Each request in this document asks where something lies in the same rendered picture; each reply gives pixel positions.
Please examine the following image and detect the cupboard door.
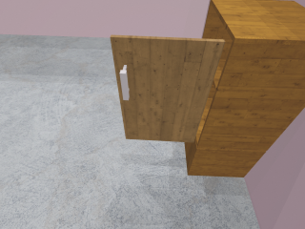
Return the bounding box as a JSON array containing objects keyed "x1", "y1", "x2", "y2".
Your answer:
[{"x1": 110, "y1": 34, "x2": 225, "y2": 143}]

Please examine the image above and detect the handle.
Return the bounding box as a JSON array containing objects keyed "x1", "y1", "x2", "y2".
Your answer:
[{"x1": 119, "y1": 65, "x2": 130, "y2": 100}]

